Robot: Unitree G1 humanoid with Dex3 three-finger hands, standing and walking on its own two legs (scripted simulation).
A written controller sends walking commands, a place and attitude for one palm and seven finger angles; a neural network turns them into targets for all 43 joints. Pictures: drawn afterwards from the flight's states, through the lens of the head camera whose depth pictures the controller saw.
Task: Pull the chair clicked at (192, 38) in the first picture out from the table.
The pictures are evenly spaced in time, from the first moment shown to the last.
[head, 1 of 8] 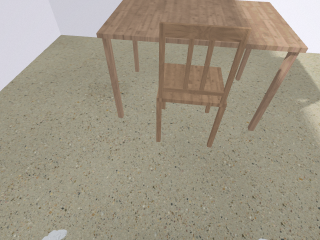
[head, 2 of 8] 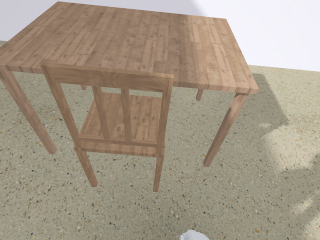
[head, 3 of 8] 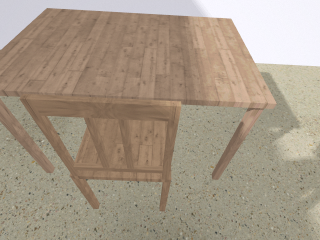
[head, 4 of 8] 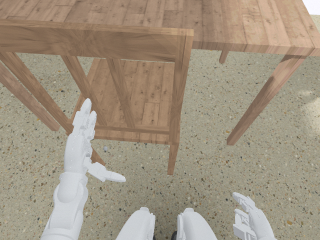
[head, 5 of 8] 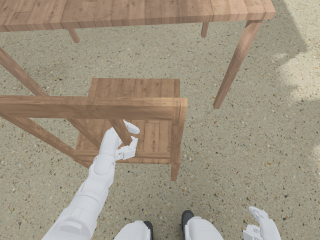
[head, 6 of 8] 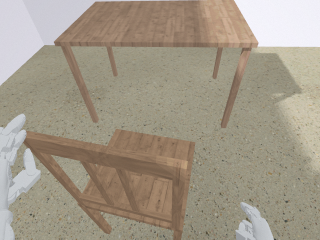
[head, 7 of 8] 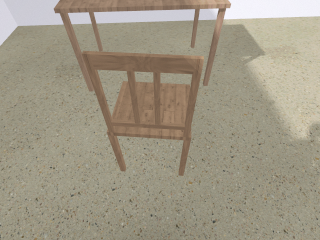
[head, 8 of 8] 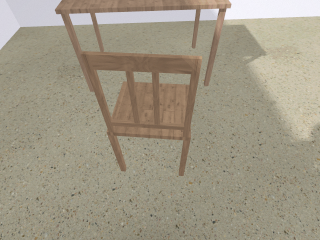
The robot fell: no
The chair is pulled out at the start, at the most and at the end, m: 0.00 0.67 0.67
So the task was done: yes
